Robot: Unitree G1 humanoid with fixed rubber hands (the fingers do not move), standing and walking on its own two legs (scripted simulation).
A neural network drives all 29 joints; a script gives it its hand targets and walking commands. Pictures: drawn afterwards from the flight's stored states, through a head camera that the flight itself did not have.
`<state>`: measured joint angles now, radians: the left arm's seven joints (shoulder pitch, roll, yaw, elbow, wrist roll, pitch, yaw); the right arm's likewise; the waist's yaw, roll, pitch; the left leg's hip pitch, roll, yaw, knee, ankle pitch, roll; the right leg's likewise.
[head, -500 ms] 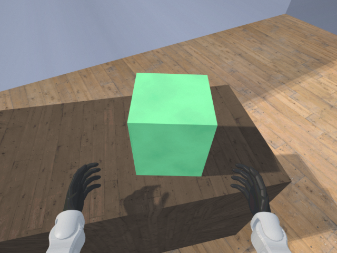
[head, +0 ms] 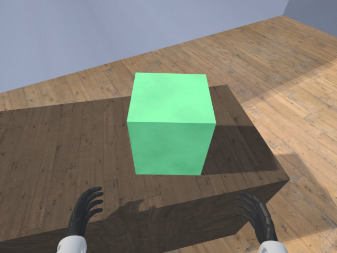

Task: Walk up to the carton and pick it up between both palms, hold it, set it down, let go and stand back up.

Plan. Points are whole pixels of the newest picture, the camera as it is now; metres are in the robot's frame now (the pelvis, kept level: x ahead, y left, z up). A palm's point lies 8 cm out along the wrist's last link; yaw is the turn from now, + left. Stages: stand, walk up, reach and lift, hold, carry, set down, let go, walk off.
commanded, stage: set down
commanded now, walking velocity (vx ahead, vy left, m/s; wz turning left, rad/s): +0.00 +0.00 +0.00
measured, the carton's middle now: (169, 126) +0.47 +0.03 +0.00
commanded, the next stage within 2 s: let go in 1.04 s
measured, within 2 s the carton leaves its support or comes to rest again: neither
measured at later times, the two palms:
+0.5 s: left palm (76, 234) +0.16 +0.23 -0.05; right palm (260, 245) +0.16 -0.20 -0.06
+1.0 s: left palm (77, 229) +0.17 +0.23 -0.04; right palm out of the picture +0.15 -0.22 -0.09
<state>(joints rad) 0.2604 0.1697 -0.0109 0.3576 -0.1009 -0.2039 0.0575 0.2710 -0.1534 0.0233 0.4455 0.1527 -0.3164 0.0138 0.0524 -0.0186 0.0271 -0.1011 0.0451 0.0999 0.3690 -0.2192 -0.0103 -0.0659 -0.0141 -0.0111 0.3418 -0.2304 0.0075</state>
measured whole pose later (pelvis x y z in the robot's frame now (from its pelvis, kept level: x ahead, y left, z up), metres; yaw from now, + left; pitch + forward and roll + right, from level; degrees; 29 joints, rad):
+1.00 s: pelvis +0.00 -0.01 +0.00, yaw +1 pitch -5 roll +0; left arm 0.17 0.19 0.06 0.44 -0.02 0.11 -0.03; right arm 0.25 -0.18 -0.01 0.66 0.00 -0.15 0.00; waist 0.02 0.03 0.07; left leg -0.04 0.05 0.08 0.34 -0.21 -0.02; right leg 0.00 -0.01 -0.03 0.33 -0.24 0.00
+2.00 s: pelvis -0.01 +0.00 -0.01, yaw +2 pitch +1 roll +0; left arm 0.21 0.19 0.03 0.48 0.02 -0.08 0.00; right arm 0.30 -0.21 -0.04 0.84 -0.04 0.02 0.05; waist -0.01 0.02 -0.03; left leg -0.23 0.03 0.07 0.45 -0.23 -0.01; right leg -0.20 -0.03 -0.04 0.47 -0.28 0.01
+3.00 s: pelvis +0.00 -0.03 +0.00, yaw +2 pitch +0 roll +0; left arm 0.19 0.19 0.06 0.54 0.01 -0.11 0.04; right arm 0.26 -0.20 -0.05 0.94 -0.02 0.02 0.02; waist -0.01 0.03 0.00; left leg -0.19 0.06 0.05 0.42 -0.22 -0.04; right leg -0.16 0.00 -0.06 0.44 -0.28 -0.02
